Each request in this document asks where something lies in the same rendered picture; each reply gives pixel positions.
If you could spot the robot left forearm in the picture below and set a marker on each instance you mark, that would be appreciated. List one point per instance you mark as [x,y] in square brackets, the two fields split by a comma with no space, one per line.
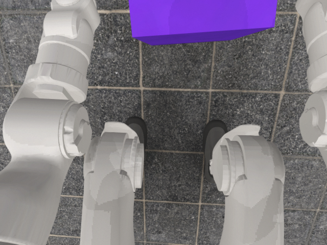
[64,53]

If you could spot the robot right upper arm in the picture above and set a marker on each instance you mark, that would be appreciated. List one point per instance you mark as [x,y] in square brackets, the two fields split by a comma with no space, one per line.
[313,122]

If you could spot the carton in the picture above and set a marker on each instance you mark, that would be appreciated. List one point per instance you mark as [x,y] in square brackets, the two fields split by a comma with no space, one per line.
[161,22]

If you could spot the robot right forearm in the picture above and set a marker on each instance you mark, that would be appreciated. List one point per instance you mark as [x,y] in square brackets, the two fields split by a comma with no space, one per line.
[314,30]

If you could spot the robot right shin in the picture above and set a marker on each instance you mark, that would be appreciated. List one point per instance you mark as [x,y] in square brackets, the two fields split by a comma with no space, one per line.
[250,129]

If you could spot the robot left thigh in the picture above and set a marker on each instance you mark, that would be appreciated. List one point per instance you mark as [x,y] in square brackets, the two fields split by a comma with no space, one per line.
[109,190]

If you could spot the robot left upper arm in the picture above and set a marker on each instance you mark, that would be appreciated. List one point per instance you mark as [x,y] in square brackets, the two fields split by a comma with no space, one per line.
[43,137]

